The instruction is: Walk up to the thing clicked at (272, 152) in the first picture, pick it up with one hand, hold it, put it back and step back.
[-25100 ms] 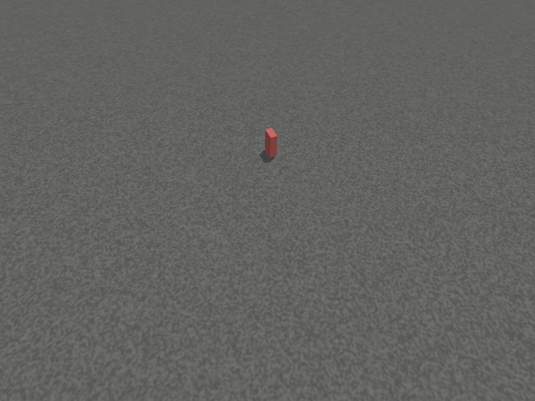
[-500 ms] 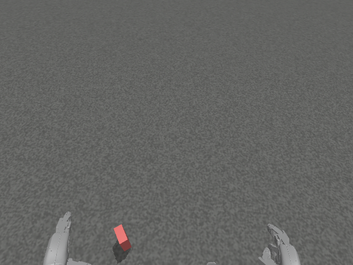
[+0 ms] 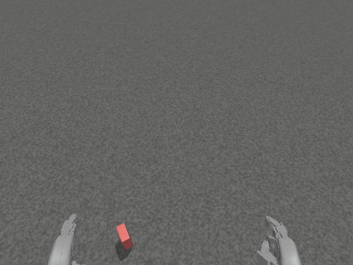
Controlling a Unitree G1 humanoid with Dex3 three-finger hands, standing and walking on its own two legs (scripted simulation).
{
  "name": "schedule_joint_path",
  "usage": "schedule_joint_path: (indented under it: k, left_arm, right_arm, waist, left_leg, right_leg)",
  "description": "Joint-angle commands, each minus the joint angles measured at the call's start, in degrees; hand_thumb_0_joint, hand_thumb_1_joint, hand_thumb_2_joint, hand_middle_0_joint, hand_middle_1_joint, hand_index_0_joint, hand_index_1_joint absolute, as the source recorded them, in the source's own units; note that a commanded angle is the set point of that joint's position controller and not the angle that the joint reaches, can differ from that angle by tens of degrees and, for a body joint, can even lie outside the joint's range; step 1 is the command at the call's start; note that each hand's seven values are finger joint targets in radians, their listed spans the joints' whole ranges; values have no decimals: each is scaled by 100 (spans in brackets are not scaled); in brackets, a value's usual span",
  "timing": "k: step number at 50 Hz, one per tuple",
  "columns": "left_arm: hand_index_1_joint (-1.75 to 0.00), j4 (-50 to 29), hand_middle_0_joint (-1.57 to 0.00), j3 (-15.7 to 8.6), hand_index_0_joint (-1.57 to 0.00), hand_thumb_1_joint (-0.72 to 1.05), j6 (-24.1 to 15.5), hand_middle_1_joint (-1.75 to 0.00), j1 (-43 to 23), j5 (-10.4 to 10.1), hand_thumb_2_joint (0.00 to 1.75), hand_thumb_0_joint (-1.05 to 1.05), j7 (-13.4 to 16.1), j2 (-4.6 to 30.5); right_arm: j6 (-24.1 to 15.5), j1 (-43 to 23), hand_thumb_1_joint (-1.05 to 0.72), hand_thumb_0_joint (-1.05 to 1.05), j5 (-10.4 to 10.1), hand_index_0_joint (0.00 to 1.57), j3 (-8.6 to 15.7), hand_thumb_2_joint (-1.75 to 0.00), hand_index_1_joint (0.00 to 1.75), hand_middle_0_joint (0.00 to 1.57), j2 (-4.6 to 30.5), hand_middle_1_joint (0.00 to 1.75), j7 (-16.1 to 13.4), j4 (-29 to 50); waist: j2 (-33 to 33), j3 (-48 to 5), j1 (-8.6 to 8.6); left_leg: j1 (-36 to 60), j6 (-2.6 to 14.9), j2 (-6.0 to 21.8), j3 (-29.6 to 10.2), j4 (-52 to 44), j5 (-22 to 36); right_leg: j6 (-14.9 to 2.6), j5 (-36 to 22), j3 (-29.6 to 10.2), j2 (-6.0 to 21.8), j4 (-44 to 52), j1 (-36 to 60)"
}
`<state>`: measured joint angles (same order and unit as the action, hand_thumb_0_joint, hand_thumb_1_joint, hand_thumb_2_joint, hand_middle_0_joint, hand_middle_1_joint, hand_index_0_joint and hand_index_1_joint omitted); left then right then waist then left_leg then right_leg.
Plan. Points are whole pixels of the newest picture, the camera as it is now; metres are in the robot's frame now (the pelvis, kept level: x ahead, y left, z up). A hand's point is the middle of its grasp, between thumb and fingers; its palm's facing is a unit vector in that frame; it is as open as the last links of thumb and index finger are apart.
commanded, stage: home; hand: left
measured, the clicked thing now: (125, 236) +0.36 +0.23 -0.65
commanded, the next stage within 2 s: stand in 1.28 s
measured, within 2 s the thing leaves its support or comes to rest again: neither
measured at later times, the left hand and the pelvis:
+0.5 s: hand (95, 259) +0.16 +0.17 -0.06, palm faces +0.11 -0.95 -0.29, open 17.4 cm; pelvis -0.01 -0.01 +0.00, yaw +0 degrees
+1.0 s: hand (92, 256) +0.17 +0.18 -0.06, palm faces +0.10 -0.95 -0.29, open 17.5 cm; pelvis +0.00 +0.00 +0.00, yaw +0 degrees
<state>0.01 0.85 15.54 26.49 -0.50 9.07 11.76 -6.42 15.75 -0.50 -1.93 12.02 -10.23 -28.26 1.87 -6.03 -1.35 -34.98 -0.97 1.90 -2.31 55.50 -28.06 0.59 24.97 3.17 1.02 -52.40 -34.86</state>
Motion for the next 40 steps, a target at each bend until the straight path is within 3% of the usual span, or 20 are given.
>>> schedule_joint_path:
  k: [1,4,6,7,8,9,10,17,25,30,31,34,40]
  left_arm:
    - [-6,-914,-6,-332,-5,-52,-327,-6,-99,63,7,0,9,550]
    - [-6,-930,-5,-419,-5,-53,-358,-6,-84,56,7,0,0,602]
    - [-6,-906,-5,-362,-5,-53,-370,-6,-91,55,6,0,-19,559]
    - [-6,-931,-5,-360,-5,-53,-370,-6,-19,61,7,0,-22,548]
    - [-6,-1014,-5,-371,-5,-55,-377,-6,-202,51,5,0,-24,575]
    - [-6,-991,-5,-329,-5,-56,-388,-5,-175,50,5,0,-31,551]
    - [-6,-957,-5,-352,-5,-54,-397,-6,-221,52,6,0,-31,543]
    - [-6,-843,-5,-332,-5,-54,-412,-6,-113,68,6,0,-32,510]
    - [-5,-778,-5,-378,-5,-57,-410,-5,-176,61,4,0,-33,563]
    - [-6,-863,-5,-418,-5,-54,-427,-6,-132,56,6,0,-54,585]
    - [-6,-932,-5,-313,-5,-56,-441,-6,-236,55,5,0,-59,523]
    - [-6,-948,-5,-338,-5,-55,-480,-6,-273,54,6,0,-58,527]
    - [-6,-967,-5,-370,-5,-55,-468,-6,-206,63,6,0,-37,582]
  right_arm:
    - [-338,-411,-90,0,8,20,296,-90,30,20,651,30,-65,900]
    - [-353,-418,-90,0,0,20,294,-90,30,20,632,30,-40,891]
    - [-355,-419,-90,0,-6,20,301,-90,30,20,643,30,-34,922]
    - [-357,-364,-90,0,8,20,314,-90,30,20,631,30,-40,874]
    - [-362,-373,-90,0,-6,20,310,-90,30,20,643,30,-38,892]
    - [-361,-434,-90,0,1,20,285,-90,30,20,620,30,-29,877]
    - [-379,-359,-90,0,6,20,322,-90,30,20,654,30,-38,851]
    - [-411,-353,-90,0,16,20,323,-90,30,20,639,30,-63,801]
    - [-426,-419,-90,0,0,20,327,-90,30,20,660,30,-49,780]
    - [-440,-354,-90,0,7,20,330,-90,30,20,636,30,-50,770]
    - [-443,-418,-90,0,-1,20,307,-90,30,20,629,30,-38,804]
    - [-462,-426,-90,0,6,20,300,-90,30,20,610,30,-39,783]
    - [-470,-385,-90,0,11,20,306,-90,30,20,617,30,-49,750]
  waist:
    - [-131,-342,-23]
    - [-70,-390,45]
    - [-154,-377,-15]
    - [-87,-614,4]
    - [25,-525,-46]
    - [14,-400,12]
    - [-46,-540,-73]
    - [-232,-680,-69]
    - [-76,-331,2]
    - [-95,-497,8]
    - [-49,-423,-20]
    - [-109,-398,-5]
    - [-35,-566,7]
  left_leg:
    - [126,117,-191,204,-978,962]
    - [89,122,-210,223,-986,928]
    - [131,126,-202,225,-995,943]
    - [228,124,-199,230,-957,1079]
    - [219,119,-192,221,-1001,1010]
    - [147,118,-206,218,-1021,909]
    - [216,128,-186,210,-996,924]
    - [310,150,-201,258,-845,1317]
    - [148,134,-188,206,-1100,725]
    - [244,137,-196,243,-994,1071]
    - [229,134,-207,260,-1013,965]
    - [218,142,-205,251,-1047,774]
    - [286,121,-193,208,-1006,1107]
  right_leg:
    - [-62,-786,39,-163,987,521]
    - [-65,-749,7,-146,1007,569]
    - [-56,-770,17,-162,1008,538]
    - [-63,-910,-5,-155,968,647]
    - [-76,-844,-2,-163,947,537]
    - [-74,-747,10,-146,1003,561]
    - [-70,-765,0,-167,969,569]
    - [-27,-1211,-50,-126,990,700]
    - [-69,-551,23,-164,1062,523]
    - [-59,-909,3,-144,1019,647]
    - [-66,-816,-17,-136,1048,588]
    - [-62,-621,-15,-135,1090,585]
    - [-80,-929,25,-153,984,663]
